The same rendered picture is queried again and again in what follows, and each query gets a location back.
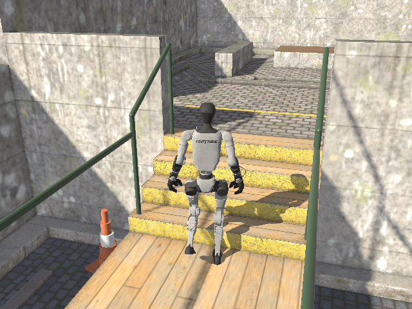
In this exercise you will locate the robot right forearm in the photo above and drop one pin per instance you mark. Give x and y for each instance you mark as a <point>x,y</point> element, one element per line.
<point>236,172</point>

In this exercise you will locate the left robot thigh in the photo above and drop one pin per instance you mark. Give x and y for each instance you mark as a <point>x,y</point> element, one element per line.
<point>191,190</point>

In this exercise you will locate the left robot upper arm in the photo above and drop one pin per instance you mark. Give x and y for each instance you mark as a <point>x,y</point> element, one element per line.
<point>183,145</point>

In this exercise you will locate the robot head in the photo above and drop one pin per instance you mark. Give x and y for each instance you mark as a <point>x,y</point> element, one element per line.
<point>207,112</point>

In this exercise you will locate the right robot upper arm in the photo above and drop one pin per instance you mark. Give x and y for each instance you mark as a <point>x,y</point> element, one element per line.
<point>230,149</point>

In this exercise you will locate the right robot hand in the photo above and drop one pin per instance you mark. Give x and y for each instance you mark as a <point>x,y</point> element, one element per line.
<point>236,185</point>

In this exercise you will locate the left robot hand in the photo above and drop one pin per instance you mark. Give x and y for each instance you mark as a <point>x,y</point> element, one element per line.
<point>171,183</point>

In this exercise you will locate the robot left forearm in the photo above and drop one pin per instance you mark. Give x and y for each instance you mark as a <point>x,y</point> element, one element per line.
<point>175,170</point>

